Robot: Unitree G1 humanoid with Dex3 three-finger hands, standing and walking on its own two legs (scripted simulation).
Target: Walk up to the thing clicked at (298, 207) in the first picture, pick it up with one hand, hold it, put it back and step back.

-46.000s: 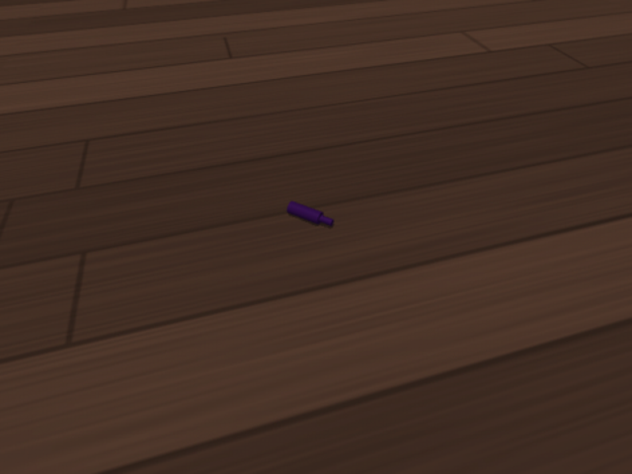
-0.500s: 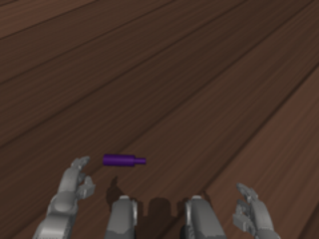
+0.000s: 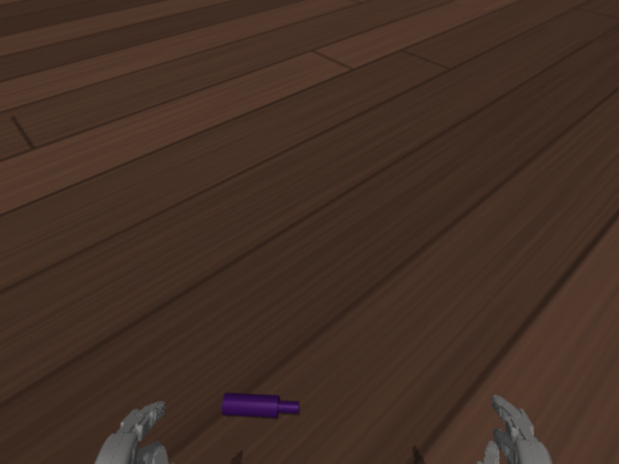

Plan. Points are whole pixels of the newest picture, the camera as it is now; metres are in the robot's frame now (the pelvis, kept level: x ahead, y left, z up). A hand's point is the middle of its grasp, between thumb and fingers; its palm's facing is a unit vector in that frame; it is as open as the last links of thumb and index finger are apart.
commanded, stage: home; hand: left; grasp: from above
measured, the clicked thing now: (261, 405) +0.46 +0.15 -0.68
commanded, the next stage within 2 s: stand in 1.96 s
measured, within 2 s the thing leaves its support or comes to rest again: neither
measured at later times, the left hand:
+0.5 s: hand out of the picture +0.16 +0.18 -0.05, palm faces +0.05 -0.98 -0.21, open 7.4 cm
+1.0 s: hand out of the picture +0.15 +0.18 -0.04, palm faces +0.04 -0.98 -0.21, open 7.4 cm
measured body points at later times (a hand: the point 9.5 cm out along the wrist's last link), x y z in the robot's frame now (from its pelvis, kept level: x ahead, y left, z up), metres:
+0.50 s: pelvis +0.00 +0.00 +0.00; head +0.01 +0.00 +0.45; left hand +0.15 +0.23 -0.03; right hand +0.15 -0.25 -0.06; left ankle +0.01 +0.13 -0.68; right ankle +0.00 -0.14 -0.68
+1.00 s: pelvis -0.01 +0.00 +0.00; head +0.00 +0.00 +0.45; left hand +0.15 +0.23 -0.03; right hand +0.15 -0.25 -0.06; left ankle +0.01 +0.13 -0.68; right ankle +0.00 -0.14 -0.68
